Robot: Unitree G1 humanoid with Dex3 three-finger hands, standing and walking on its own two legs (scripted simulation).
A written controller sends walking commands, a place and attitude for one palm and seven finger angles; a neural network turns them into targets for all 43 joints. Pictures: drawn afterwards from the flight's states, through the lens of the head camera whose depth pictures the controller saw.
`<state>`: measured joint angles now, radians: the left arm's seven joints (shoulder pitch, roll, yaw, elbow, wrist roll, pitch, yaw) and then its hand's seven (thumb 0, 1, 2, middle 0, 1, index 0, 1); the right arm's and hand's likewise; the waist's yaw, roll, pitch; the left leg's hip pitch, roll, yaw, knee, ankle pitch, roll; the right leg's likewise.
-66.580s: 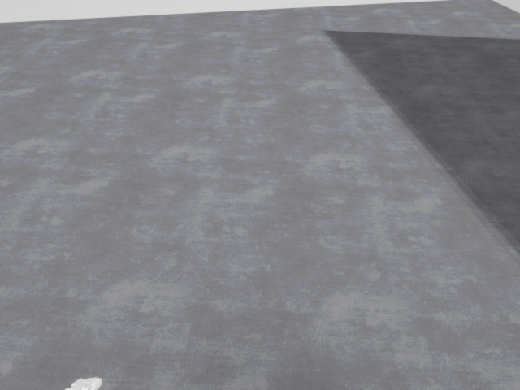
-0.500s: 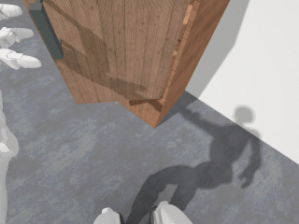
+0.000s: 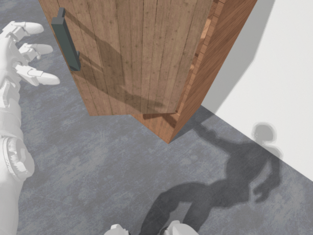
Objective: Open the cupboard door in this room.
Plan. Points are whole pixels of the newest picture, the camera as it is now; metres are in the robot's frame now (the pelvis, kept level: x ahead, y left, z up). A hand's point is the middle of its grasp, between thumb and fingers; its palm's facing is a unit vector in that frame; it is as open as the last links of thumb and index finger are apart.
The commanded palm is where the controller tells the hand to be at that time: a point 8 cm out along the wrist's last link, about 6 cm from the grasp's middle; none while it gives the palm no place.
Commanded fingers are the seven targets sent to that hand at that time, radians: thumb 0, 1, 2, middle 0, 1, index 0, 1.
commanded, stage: move the hooked fingers beside the handle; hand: left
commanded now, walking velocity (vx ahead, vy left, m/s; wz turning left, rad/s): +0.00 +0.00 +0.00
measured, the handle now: (69, 41) +0.58 +0.17 +0.11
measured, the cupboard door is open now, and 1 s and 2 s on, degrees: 45 45 45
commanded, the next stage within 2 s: slide the fingers in behind the handle in 0.66 s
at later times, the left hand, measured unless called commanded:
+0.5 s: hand (43, 53) +0.53 +0.23 +0.12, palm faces +0.02 -1.00 -0.01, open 14.0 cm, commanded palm +0.51 +0.27 +0.11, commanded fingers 0.00 -0.50 0.30 -0.30 -1.20 -0.30 -1.20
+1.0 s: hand (49, 56) +0.53 +0.21 +0.11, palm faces +0.01 -1.00 -0.01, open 14.0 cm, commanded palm +0.51 +0.25 +0.11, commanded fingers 0.00 -0.50 0.30 -0.30 -1.20 -0.30 -1.20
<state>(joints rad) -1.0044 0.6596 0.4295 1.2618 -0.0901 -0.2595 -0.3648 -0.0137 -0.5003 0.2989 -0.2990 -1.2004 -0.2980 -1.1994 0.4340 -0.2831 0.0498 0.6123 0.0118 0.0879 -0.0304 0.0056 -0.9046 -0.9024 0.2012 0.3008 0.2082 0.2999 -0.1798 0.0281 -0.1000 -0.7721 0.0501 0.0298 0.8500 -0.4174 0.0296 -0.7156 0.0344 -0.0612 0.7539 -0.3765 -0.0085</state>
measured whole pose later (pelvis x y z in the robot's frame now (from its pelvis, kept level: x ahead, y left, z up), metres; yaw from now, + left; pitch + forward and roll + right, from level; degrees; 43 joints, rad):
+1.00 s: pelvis +0.00 +0.00 +0.00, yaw +0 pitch +21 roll -4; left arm -1.04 0.64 0.42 1.25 -0.07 -0.27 -0.31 -0.01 -0.50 0.30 -0.30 -1.20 -0.29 -1.21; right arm 0.45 -0.28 0.05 0.62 0.00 0.07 -0.02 0.00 -0.91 -0.90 0.20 0.30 0.21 0.30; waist -0.20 0.03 -0.10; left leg -0.83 0.05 0.03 0.88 -0.42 0.03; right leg -0.77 0.03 -0.06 0.78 -0.38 -0.01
